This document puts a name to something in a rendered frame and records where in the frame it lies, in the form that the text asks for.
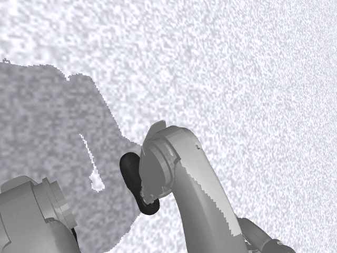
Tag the right robot hand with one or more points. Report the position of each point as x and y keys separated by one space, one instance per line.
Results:
x=256 y=237

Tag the right robot arm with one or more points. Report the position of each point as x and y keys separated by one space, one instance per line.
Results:
x=276 y=246

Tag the left robot foot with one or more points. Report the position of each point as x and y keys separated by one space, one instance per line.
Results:
x=74 y=233

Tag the right robot foot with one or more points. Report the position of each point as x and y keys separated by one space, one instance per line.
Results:
x=129 y=166

